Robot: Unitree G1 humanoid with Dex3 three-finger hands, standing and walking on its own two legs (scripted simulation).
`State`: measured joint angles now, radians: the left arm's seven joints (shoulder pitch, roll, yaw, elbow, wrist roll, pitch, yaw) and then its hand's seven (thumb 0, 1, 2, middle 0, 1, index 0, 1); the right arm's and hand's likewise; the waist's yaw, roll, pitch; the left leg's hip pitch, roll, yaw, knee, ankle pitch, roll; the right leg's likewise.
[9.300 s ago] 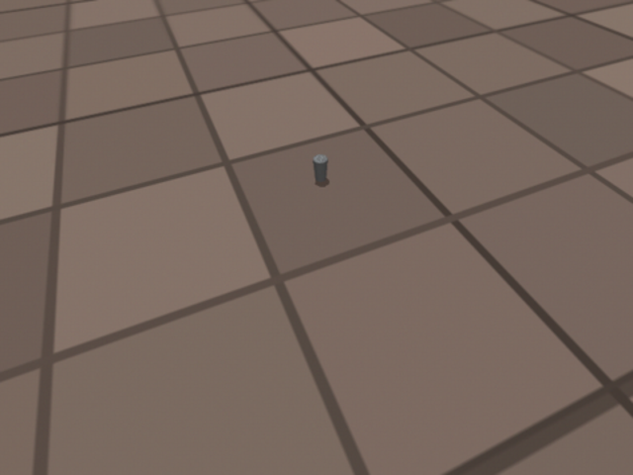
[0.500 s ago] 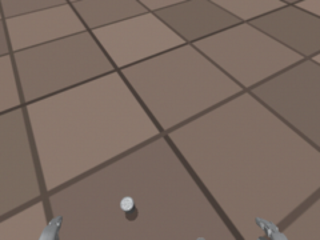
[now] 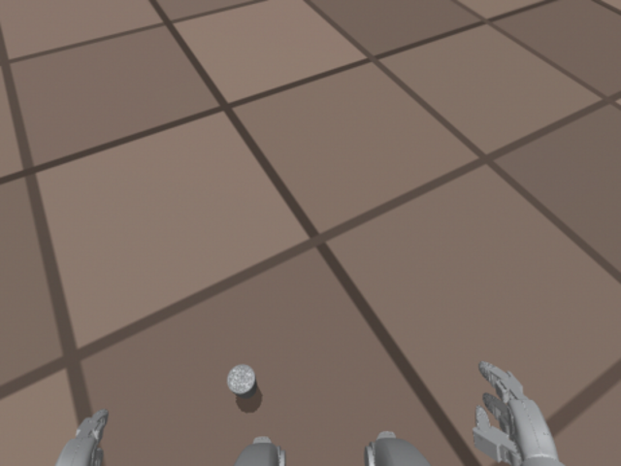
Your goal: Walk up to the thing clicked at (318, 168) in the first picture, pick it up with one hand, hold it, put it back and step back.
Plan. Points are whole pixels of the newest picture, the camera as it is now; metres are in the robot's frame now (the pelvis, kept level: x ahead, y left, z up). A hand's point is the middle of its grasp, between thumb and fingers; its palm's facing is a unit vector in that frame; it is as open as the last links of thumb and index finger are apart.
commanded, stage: go down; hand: left
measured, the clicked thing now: (244, 383) +0.36 +0.19 -0.63
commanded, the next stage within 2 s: none
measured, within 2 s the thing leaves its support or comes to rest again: neither
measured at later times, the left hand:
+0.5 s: hand (124, 421) +0.22 +0.31 -0.21, palm faces +0.10 -0.97 -0.21, open 17.3 cm
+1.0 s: hand (123, 404) +0.26 +0.35 -0.28, palm faces +0.08 -0.99 -0.12, open 17.4 cm
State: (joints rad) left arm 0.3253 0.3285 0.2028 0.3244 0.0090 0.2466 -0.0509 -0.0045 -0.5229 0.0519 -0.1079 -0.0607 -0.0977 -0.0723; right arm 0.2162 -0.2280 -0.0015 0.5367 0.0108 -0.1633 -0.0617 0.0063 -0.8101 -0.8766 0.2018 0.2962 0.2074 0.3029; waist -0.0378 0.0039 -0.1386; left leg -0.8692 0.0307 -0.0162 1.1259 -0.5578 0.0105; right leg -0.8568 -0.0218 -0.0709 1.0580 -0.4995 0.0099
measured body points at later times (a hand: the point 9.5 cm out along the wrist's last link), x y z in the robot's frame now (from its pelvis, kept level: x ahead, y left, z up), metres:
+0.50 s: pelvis -0.05 -0.01 -0.13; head +0.11 +0.02 +0.28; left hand +0.21 +0.36 -0.19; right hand +0.14 -0.28 -0.23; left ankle -0.01 +0.11 -0.66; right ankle +0.00 -0.13 -0.66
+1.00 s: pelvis -0.09 -0.01 -0.24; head +0.11 +0.04 +0.16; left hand +0.25 +0.40 -0.27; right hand +0.08 -0.28 -0.34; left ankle -0.01 +0.11 -0.66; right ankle +0.00 -0.13 -0.66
